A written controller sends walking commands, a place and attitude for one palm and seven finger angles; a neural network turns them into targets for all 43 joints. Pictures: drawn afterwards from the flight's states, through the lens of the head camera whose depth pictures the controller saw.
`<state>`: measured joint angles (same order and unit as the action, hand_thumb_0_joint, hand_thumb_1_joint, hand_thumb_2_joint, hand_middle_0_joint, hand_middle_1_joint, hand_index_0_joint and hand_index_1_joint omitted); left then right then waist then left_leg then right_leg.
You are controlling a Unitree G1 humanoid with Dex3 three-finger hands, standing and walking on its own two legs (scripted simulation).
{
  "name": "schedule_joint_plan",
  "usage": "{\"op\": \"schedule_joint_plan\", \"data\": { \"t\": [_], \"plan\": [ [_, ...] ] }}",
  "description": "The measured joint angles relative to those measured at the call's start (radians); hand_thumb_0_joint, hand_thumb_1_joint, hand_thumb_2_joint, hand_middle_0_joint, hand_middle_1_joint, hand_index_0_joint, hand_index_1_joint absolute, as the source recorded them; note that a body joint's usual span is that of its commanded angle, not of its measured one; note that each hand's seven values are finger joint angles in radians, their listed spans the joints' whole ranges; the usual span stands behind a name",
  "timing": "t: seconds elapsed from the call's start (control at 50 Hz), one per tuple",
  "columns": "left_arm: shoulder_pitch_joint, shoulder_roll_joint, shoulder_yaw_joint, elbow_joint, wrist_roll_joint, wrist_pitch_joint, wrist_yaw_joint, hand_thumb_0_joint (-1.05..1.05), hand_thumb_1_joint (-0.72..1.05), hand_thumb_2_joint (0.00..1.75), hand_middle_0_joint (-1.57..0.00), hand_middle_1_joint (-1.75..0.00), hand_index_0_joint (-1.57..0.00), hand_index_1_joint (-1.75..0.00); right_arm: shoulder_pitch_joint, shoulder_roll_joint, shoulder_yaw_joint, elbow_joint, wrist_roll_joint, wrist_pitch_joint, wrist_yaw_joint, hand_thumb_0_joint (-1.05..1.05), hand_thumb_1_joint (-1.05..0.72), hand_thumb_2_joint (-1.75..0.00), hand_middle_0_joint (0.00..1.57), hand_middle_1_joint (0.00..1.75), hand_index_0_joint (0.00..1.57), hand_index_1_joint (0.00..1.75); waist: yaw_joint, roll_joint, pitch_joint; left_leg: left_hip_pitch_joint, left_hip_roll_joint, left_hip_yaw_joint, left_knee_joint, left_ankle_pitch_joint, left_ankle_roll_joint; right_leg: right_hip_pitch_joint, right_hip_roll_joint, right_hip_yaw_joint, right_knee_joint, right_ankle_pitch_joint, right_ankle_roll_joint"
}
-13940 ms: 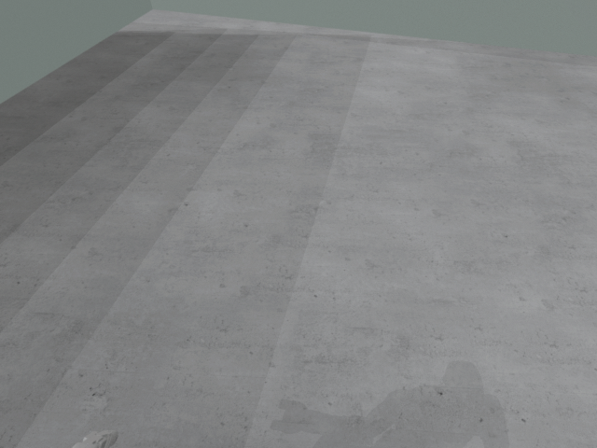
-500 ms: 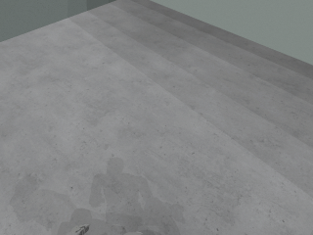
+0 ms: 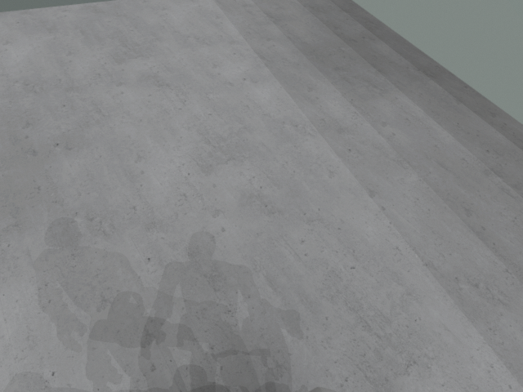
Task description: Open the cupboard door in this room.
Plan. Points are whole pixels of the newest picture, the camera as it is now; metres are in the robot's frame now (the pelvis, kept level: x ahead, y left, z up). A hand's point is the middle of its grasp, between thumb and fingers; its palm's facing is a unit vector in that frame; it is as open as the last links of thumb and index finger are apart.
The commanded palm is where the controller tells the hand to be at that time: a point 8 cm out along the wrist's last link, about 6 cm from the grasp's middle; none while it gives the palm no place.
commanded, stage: turn or walk to find it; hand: left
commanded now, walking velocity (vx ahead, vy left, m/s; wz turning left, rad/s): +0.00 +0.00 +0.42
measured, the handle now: out of the picture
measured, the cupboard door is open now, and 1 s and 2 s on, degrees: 0 0 0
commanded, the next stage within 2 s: none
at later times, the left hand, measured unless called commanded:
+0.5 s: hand out of the picture +0.02 +0.16 -0.14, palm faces +0.23 -0.93 -0.27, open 7.4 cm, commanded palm none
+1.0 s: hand out of the picture -0.07 +0.21 -0.16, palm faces +0.45 -0.86 -0.25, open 7.4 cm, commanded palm none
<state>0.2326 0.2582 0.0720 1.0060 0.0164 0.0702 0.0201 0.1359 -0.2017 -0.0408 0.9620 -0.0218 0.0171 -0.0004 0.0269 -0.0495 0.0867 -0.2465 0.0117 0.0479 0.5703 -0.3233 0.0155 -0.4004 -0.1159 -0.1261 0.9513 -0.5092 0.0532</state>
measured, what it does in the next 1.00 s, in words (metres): steps on the spot, turning left: right foot, then left foot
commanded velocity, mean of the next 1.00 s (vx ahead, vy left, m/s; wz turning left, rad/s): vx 0.00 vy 0.00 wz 0.42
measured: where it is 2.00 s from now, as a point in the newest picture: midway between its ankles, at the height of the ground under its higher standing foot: outside the picture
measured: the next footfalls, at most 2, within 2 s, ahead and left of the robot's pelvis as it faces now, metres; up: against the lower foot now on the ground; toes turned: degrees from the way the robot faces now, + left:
right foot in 0.28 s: +0.05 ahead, -0.14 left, +0.00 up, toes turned +2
left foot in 0.72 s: -0.05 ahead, +0.11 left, +0.00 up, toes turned +24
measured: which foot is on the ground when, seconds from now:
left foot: down 0.00-0.30, up 0.32-0.70, down 0.72-1.00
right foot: up 0.00-0.26, down 0.28-0.72, up 0.74-1.00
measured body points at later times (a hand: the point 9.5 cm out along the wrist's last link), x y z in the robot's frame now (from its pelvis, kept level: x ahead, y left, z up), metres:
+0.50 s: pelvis -0.02 -0.04 +0.01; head +0.02 -0.07 +0.46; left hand +0.00 +0.21 -0.12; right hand +0.09 -0.29 -0.15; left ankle -0.07 +0.10 -0.65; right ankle +0.01 -0.14 -0.73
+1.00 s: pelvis -0.05 -0.01 +0.01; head -0.02 +0.01 +0.46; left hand -0.10 +0.26 -0.14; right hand +0.13 -0.20 -0.13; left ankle -0.08 +0.09 -0.73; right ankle +0.00 -0.15 -0.67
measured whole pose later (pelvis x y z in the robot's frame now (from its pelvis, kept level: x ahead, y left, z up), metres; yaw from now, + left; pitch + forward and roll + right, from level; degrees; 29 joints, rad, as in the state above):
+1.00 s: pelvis -0.05 -0.01 +0.01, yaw +24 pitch +0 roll -1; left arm 0.18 0.25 0.07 0.97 0.01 0.06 0.01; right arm 0.17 -0.19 -0.04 0.97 -0.02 0.02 0.00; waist 0.01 -0.02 0.07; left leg -0.23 -0.01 -0.01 0.46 -0.23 0.03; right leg -0.43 -0.08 -0.05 0.96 -0.44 0.08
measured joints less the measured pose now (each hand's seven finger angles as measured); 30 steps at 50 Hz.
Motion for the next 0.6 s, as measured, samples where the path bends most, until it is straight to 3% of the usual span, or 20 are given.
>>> {"op": "schedule_joint_plan", "data": {
  "t": [0.06, 0.12, 0.22, 0.26, 0.28, 0.32, 0.36, 0.44, 0.5, 0.6],
  "plan": [
    [-0.015, 0.002, 0.0, -0.006, -0.002, -0.004, -0.007, 0.01, 0.9, 0.9, -0.2, -0.29, -0.2, -0.3, 0.001, 0.005, 0.007, -0.001, -0.001, 0.0, -0.006, 0.0, -0.9, -0.9, 0.2, 0.3, 0.2, 0.3, -0.001, 0.015, -0.007, 0.019, -0.005, -0.024, -0.055, 0.038, 0.002, -0.041, 0.019, 0.042, 0.089, 0.045, 0.012],
    [-0.031, -0.004, -0.003, -0.023, -0.004, -0.01, -0.01, 0.01, 0.9, 0.9, -0.19, -0.29, -0.2, -0.3, 0.004, 0.007, 0.008, -0.002, -0.001, 0.001, -0.004, 0.0, -0.9, -0.9, 0.2, 0.3, 0.2, 0.3, -0.004, 0.029, -0.014, 0.028, -0.012, -0.044, -0.091, 0.064, 0.001, -0.04, 0.026, 0.064, 0.058, 0.062, 0.02],
    [-0.063, -0.023, -0.012, -0.052, -0.008, -0.019, -0.01, 0.01, 0.9, 0.9, -0.19, -0.29, -0.2, -0.3, 0.015, 0.004, -0.001, -0.007, -0.006, 0.009, 0.0, 0.0, -0.9, -0.9, 0.2, 0.3, 0.2, 0.3, -0.026, 0.055, -0.018, 0.009, -0.021, -0.085, -0.085, 0.076, -0.014, 0.027, 0.046, 0.074, -0.134, 0.058, 0.018],
    [-0.073, -0.032, -0.017, -0.065, -0.01, -0.031, -0.01, 0.01, 0.9, 0.9, -0.19, -0.29, -0.2, -0.3, 0.024, -0.002, -0.007, -0.007, -0.005, 0.015, 0.002, 0.0, -0.9, -0.9, 0.2, 0.3, 0.2, 0.3, -0.033, 0.066, -0.021, -0.01, -0.026, -0.104, -0.06, 0.07, -0.026, 0.079, 0.059, 0.067, -0.26, 0.115, 0.014],
    [-0.072, -0.035, -0.02, -0.073, -0.009, -0.04, -0.011, 0.01, 0.9, 0.9, -0.19, -0.29, -0.2, -0.3, 0.032, -0.005, -0.01, -0.007, -0.003, 0.017, 0.003, 0.0, -0.9, -0.9, 0.2, 0.3, 0.2, 0.3, -0.034, 0.068, -0.025, -0.024, -0.032, -0.111, -0.038, 0.062, -0.034, 0.115, 0.061, 0.062, -0.345, 0.173, 0.011],
    [-0.074, -0.054, -0.027, -0.079, 0.0, -0.058, -0.008, 0.01, 0.9, 0.9, -0.2, -0.29, -0.2, -0.3, 0.04, -0.022, -0.022, -0.004, 0.004, 0.024, 0.004, 0.0, -0.9, -0.9, 0.2, 0.3, 0.2, 0.3, -0.036, 0.098, -0.021, -0.066, -0.029, -0.131, 0.06, -0.02, -0.039, 0.128, 0.07, 0.033, -0.37, 0.236, -0.045],
    [-0.066, -0.071, -0.032, -0.087, 0.002, -0.066, -0.008, 0.01, 0.9, 0.9, -0.2, -0.29, -0.2, -0.3, 0.049, -0.034, -0.032, 0.003, 0.003, 0.041, 0.005, 0.0, -0.9, -0.9, 0.2, 0.3, 0.2, 0.3, -0.037, 0.105, -0.023, -0.135, -0.045, -0.126, 0.261, -0.13, -0.034, 0.133, 0.057, 0.01, -0.359, 0.207, -0.073],
    [-0.041, -0.093, -0.037, -0.083, 0.005, -0.059, -0.003, 0.01, 0.9, 0.9, -0.2, -0.29, -0.2, -0.3, 0.057, -0.055, -0.044, 0.016, -0.001, 0.054, 0.014, 0.0, -0.9, -0.9, 0.2, 0.3, 0.2, 0.3, -0.041, 0.104, -0.019, -0.223, -0.028, -0.088, 0.542, -0.095, -0.047, 0.167, 0.037, -0.023, -0.409, 0.22, -0.076],
    [-0.028, -0.096, -0.039, -0.073, 0.008, -0.057, -0.001, 0.01, 0.9, 0.9, -0.2, -0.29, -0.2, -0.3, 0.067, -0.057, -0.045, 0.023, -0.001, 0.057, 0.018, 0.0, -0.91, -0.9, 0.2, 0.3, 0.2, 0.3, -0.044, 0.092, -0.016, -0.221, -0.002, -0.069, 0.554, -0.072, -0.062, 0.18, 0.023, -0.05, -0.434, 0.233, -0.076],
    [-0.014, -0.084, -0.036, -0.061, 0.013, -0.059, -0.004, 0.01, 0.9, 0.9, -0.2, -0.3, -0.2, -0.3, 0.064, -0.047, -0.034, 0.039, 0.003, 0.059, 0.018, 0.0, -0.91, -0.9, 0.19, 0.3, 0.2, 0.3, -0.028, 0.06, -0.003, -0.147, 0.025, -0.036, 0.374, -0.119, -0.072, 0.178, -0.004, -0.09, -0.437, 0.237, -0.068]
  ]
}}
